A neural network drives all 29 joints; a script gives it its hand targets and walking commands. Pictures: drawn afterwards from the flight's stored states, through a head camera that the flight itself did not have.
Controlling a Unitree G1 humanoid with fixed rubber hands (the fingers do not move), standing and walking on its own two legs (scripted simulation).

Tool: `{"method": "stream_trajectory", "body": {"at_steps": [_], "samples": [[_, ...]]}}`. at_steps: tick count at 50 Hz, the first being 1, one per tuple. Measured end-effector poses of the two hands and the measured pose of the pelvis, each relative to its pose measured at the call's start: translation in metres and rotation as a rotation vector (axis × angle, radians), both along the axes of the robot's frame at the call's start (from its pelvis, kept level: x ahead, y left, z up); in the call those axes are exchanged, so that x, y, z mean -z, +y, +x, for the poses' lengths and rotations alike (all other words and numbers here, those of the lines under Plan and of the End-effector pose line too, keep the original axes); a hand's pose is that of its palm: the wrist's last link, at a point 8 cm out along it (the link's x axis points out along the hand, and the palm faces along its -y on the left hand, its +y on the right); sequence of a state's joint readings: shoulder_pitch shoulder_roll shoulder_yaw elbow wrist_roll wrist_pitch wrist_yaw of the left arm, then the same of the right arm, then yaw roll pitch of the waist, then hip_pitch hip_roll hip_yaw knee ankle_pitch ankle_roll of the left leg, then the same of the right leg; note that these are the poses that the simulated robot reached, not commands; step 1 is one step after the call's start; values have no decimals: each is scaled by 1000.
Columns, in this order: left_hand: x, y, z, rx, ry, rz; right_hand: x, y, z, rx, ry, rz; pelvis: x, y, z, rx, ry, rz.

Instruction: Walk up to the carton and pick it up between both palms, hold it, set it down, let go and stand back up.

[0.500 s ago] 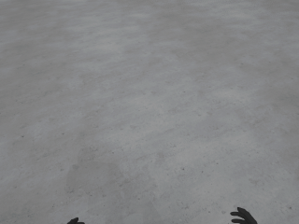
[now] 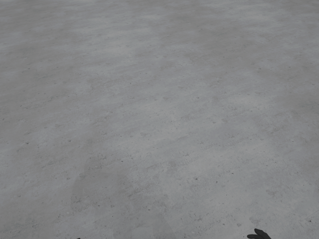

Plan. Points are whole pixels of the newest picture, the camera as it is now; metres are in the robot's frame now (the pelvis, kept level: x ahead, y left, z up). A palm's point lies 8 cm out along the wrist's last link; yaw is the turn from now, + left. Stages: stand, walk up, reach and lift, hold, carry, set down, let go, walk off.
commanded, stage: walk up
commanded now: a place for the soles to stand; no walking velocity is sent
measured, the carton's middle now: out of the picture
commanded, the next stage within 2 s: none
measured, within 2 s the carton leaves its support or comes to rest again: neither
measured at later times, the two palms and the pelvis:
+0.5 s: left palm out of the picture -0.14 +0.41 -0.12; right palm (216, 236) +0.17 -0.12 -0.11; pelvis -0.07 +0.09 -0.02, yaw +29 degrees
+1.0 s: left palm out of the picture -0.31 +0.48 -0.11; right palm (128, 229) +0.18 +0.11 -0.09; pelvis -0.12 +0.20 -0.02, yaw +50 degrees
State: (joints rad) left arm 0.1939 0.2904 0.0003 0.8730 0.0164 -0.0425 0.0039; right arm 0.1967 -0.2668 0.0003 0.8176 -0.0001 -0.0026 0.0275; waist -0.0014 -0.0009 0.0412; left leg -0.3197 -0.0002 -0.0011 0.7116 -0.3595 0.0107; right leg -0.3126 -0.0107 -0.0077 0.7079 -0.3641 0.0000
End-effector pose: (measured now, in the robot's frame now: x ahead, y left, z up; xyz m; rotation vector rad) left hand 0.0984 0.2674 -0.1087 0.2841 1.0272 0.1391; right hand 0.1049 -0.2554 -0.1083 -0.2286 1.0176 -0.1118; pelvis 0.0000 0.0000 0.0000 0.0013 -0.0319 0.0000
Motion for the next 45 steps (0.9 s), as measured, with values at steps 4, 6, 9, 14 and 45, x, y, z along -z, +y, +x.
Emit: {"method": "stream_trajectory", "body": {"at_steps": [4, 6, 9, 14, 45], "samples": [[-5, 25, -23, -70, -36, 32, 0, 6, 5, -109, 71, -6, 2, 6, -10, -109, 7, -16], [-4, 42, -44, -115, -32, 52, -2, 13, 15, -182, 85, -18, 3, 12, -15, -163, 11, -30], [1, 70, -81, -184, -5, 72, -7, 28, 33, -290, 90, -46, 7, 25, -24, -242, 19, -55], [17, 115, -131, -263, 30, 87, -11, 61, 52, -390, 73, -111, 18, 57, -38, -340, -10, -59], [4, 201, -390, -798, 71, 143, -14, 342, 83, -913, -64, -57, 19, 184, -117, -843, -36, -23]]}}
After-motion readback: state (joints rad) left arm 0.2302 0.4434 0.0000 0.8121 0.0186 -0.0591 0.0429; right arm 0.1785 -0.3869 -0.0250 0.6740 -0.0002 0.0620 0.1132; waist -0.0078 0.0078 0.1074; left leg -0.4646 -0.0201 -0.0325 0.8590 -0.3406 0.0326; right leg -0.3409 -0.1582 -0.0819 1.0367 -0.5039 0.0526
